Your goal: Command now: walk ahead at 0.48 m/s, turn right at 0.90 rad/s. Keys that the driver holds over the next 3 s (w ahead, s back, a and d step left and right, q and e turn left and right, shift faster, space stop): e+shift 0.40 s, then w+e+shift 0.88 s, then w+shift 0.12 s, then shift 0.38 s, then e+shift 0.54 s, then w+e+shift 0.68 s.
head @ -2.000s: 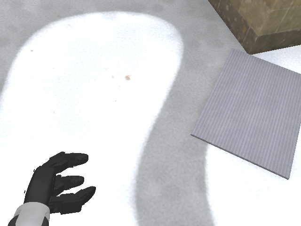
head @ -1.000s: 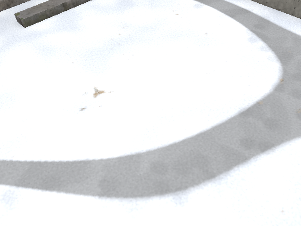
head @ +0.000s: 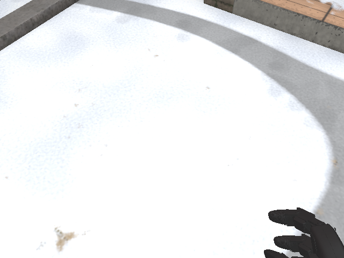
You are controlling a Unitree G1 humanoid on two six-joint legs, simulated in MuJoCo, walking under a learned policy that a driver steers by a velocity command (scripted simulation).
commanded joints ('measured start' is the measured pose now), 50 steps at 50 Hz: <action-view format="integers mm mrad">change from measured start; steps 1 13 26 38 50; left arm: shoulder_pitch -69 -124 -261 -70 -131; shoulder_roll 169 114 122 170 41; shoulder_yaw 53 46 33 38 0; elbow -88 -240 -355 -269 -325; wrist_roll -13 34 2 13 -29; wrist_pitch -8 93 133 1 -46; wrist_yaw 4 -9 -86 5 -3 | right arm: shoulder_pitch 64 201 198 45 480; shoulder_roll -78 -116 -297 -181 -407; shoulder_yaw -19 -67 -160 -121 -182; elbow -30 13 10 -30 47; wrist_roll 27 23 0 10 -14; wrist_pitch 16 30 77 75 25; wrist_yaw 0 -54 -17 43 -19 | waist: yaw -45 -55 -40 -23 -199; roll -31 115 173 -59 452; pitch -102 -213 -144 0 -401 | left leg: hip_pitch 386 576 291 -96 1087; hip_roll -149 201 266 -36 354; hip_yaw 182 -79 218 123 -732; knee -261 -575 -778 -22 -760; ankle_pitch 236 497 -565 17 -864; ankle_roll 5 232 99 -49 129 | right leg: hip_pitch -228 -430 -39 36 -636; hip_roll -100 -195 -213 -346 -74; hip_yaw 120 -47 -275 321 57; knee -27 898 310 -277 860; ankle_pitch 783 -187 -230 -204 -258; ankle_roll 15 217 98 -108 47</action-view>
